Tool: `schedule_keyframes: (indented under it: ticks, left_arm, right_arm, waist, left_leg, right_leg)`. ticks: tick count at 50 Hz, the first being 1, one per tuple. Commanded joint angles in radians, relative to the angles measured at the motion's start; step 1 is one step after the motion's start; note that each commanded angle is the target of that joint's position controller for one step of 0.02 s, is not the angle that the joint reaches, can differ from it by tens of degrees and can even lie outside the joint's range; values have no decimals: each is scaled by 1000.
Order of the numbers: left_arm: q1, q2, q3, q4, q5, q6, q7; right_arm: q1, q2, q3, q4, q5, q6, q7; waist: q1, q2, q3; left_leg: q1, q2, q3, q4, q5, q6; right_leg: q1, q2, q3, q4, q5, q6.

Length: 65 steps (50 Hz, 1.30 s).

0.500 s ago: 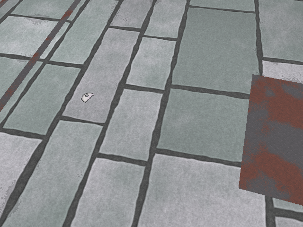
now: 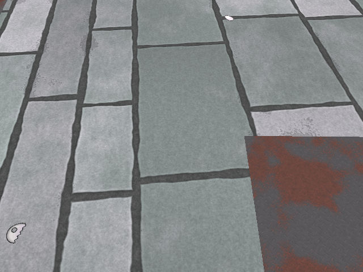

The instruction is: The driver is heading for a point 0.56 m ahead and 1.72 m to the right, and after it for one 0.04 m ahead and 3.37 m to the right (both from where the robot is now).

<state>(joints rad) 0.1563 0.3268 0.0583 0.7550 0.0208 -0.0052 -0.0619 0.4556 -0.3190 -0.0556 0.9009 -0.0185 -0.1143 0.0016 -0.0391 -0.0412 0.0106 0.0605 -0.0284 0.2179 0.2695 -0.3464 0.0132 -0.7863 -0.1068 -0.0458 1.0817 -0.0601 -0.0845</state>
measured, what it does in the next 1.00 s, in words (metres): walks ahead, turning right: right foot, then left foot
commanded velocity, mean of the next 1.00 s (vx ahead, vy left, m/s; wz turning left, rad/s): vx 1.00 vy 0.00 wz -0.91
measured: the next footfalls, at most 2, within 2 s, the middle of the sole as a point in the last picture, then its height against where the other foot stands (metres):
right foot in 0.16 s outside the picture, level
left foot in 0.58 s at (191, 197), level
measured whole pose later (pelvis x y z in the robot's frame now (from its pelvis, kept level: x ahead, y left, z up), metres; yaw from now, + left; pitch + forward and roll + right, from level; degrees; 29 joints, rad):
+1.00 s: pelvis +0.84 -0.27 -0.02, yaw -54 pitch +2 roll +2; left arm -0.09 0.30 0.00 0.58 0.04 -0.01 -0.09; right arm 0.55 -0.27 -0.03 0.91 -0.03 -0.09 -0.01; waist -0.09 -0.03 0.04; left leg 0.27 0.02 0.31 0.20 -0.42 -0.06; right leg -0.71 0.01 -0.11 0.75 -0.09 -0.17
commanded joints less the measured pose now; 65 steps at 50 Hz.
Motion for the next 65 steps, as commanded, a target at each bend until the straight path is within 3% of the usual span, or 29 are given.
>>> schedule_keyframes:
  ticks: [1, 4, 7, 8, 9, 10, 11, 12, 14, 17, 21, 24, 26, 28, 29, 30, 31, 32, 34, 39, 46, 50, 52, 53, 54, 55, 57, 60, 65]
  left_arm:
    - [-79, -31, -31, -92, -1, -7, -29]
    - [-69, 9, -26, -87, -2, -12, -32]
    - [365, 123, 26, 29, -4, -9, -2]
    - [466, 169, 56, 70, -10, -7, 24]
    - [363, 244, 74, 69, -21, 6, 41]
    - [309, 334, 92, 11, 3, 15, 42]
    - [280, 278, 90, -17, 1, 15, 51]
    - [252, 211, 74, -1, 0, 9, 59]
    - [202, 166, 57, 4, -7, -22, 65]
    - [187, 140, 43, 2, -18, -61, 60]
    - [224, 154, 58, 1, -23, -71, 49]
    - [268, 169, 69, 11, -29, -69, 46]
    - [245, 183, 74, 3, -25, -66, 55]
    - [192, 242, 84, -6, -12, -68, 52]
    - [139, 208, 74, -21, -6, -79, 48]
    - [150, 35, 29, -59, -15, -89, 52]
    - [256, 8, 2, -117, -49, -83, 49]
    - [183, 85, 6, -77, -16, -59, 58]
    - [87, 104, 14, -80, 11, -36, 31]
    - [-36, 23, -18, -175, 18, 13, -16]
    - [-268, 7, -50, -248, 15, 2, -45]
    - [-80, 55, -33, -165, 29, -18, -12]
    - [302, 145, 19, -31, 31, -25, 20]
    - [276, 229, 51, -25, 10, -14, 43]
    - [226, 291, 61, -70, 23, -6, 47]
    - [252, 228, 60, -65, 19, -7, 58]
    - [207, 145, 41, 1, 11, -38, 69]
    - [170, 61, 7, 21, 0, -78, 73]
    - [213, 77, 11, 54, -22, -116, 49]
  right_arm:
    - [-149, -42, 6, -80, 2, -34, -7]
    - [-98, -128, -9, -73, 2, -21, -26]
    - [-184, -214, -36, -115, -18, 38, -42]
    - [-191, -189, -34, -111, -24, 48, -27]
    - [-190, -16, 11, -154, -41, 32, -8]
    - [-128, -34, 23, -277, -12, 8, -5]
    - [-215, -88, 26, -280, -26, -19, -6]
    - [-248, -108, 24, -273, -22, -28, -6]
    - [-254, -83, 35, -268, -50, 0, -9]
    - [-304, -48, 48, -297, -58, 55, 0]
    - [-508, 4, 73, -377, -21, 51, 20]
    - [-553, -22, 67, -398, -7, 45, 18]
    - [-503, -59, 53, -388, -7, 40, 10]
    - [-246, -147, 11, -323, -1, 33, -14]
    - [-21, -197, -14, -273, -10, 29, -36]
    - [131, -263, -35, -249, -51, 24, -51]
    - [-3, -309, -49, -266, -57, 31, -38]
    - [-141, -184, -34, -296, -46, 38, -31]
    - [-176, -86, -10, -268, -38, 44, -23]
    - [-93, -42, 2, -150, -1, 1, 1]
    - [4, -87, -2, -73, -17, -14, -3]
    - [23, -206, -17, -56, -15, 21, -27]
    - [-51, -214, -18, -82, -16, 45, -30]
    - [-39, -106, -2, -116, -23, 37, -17]
    - [45, -85, 14, -198, 27, 28, -3]
    - [-127, -132, 6, -211, 22, 14, -7]
    - [-153, -74, 23, -209, 10, 12, -4]
    - [-97, -27, 34, -178, -29, 65, 18]
    - [-390, -2, 53, -283, -19, 61, 46]
  waist:
    - [76, 77, 133]
    - [103, 94, 73]
    - [327, 143, -152]
    - [348, 57, -171]
    - [209, -219, -59]
    - [133, -257, -287]
    - [161, -46, -220]
    - [114, 83, -70]
    - [28, 154, 24]
    - [-3, 138, 73]
    - [83, 59, 81]
    - [129, 9, 37]
    - [99, -2, 1]
    - [-47, 8, -156]
    - [-162, 24, -252]
    - [-169, 254, -362]
    - [-26, 505, -419]
    - [-26, 279, -245]
    - [-16, 81, -83]
    - [33, 121, 29]
    - [14, 61, 164]
    - [146, 166, 19]
    - [320, 158, -149]
    - [212, -106, -212]
    - [129, -196, -416]
    - [192, 36, -319]
    - [86, 123, -45]
    - [-6, 79, 17]
    - [43, 42, 146]
  left_leg:
    - [-205, 201, 39, -193, 570, 44]
    - [-51, 226, 77, -45, 1176, 10]
    - [-94, 279, 29, 558, 1396, 27]
    - [-251, 191, 26, 933, 910, 20]
    - [-616, 6, -21, 1340, -115, -11]
    - [-911, -39, -244, 1490, -165, -32]
    - [-983, 26, -318, 1406, -78, -19]
    - [-947, 71, -320, 1280, -4, -18]
    - [-797, 127, -319, 1124, -6, -45]
    - [-676, 168, -273, 889, -1, -89]
    - [-561, 118, -216, 491, 369, -83]
    - [-511, 72, -224, 345, 451, -58]
    - [-403, 39, -244, 251, 395, -44]
    - [-117, 7, -239, 256, 220, -24]
    - [134, 82, -286, 295, 103, -5]
    - [370, 361, -615, 222, -305, 31]
    - [369, 523, -1172, -25, -490, 110]
    - [210, 464, -1067, -37, -598, 121]
    - [-9, 373, -709, -19, -248, 95]
    - [-150, 309, -314, -97, 178, 49]
    - [-150, 231, 17, -196, 660, 6]
    - [7, 300, 34, 146, 1460, 25]
    - [-173, 278, 37, 676, 1267, 60]
    - [-471, 106, 12, 1079, 108, 33]
    - [-794, 22, -174, 1372, -143, 11]
    - [-878, 68, -262, 1354, -22, 24]
    - [-826, 148, -266, 1137, 20, 27]
    - [-672, 188, -270, 976, -2, 3]
    - [-674, 194, -195, 530, 343, -7]
  right_leg:
    - [137, 9, -59, -216, 156, -34]
    - [294, 128, -165, -335, 147, -83]
    - [744, 207, -106, -344, -74, -153]
    - [918, 196, -20, -414, -145, -185]
    - [977, 54, 247, -405, 8, -232]
    - [1227, -114, 778, -656, -215, -437]
    - [1151, -157, 906, -845, -435, -399]
    - [966, -132, 836, -877, -429, -343]
    - [684, -47, 652, -866, -219, -297]
    - [440, 56, 482, -909, -105, -280]
    - [415, 140, 397, -910, 84, -201]
    - [566, 103, 435, -856, 254, -160]
    - [637, 95, 458, -765, 370, -120]
    - [653, 117, 442, -453, 557, -74]
    - [515, 156, 404, -186, 457, -55]
    - [268, 246, 305, 161, -239, -51]
    - [60, 259, 213, 327, -452, -38]
    - [-4, 160, 187, 359, -319, -43]
    - [35, 87, 141, 274, -225, -24]
    - [-10, 8, 113, 217, -131, -3]
    - [121, 81, -73, -255, 63, -58]
    - [427, 222, -110, -370, -104, -130]
    - [885, 216, -8, -518, -133, -178]
    - [1116, 8, 284, -500, -187, -162]
    - [1347, -234, 811, -654, -235, -355]
    - [1256, -182, 743, -744, -216, -313]
    - [899, -122, 542, -808, -108, -248]
    - [633, -41, 394, -893, -99, -219]
    - [517, 53, 195, -1028, 56, -175]
Velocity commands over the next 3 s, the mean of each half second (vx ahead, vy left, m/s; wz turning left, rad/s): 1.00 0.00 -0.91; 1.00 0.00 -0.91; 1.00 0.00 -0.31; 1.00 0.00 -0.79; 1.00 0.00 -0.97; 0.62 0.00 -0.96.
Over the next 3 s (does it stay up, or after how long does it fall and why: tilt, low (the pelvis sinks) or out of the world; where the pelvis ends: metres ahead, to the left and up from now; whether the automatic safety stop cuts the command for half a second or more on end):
stays up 1.10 -1.89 0.00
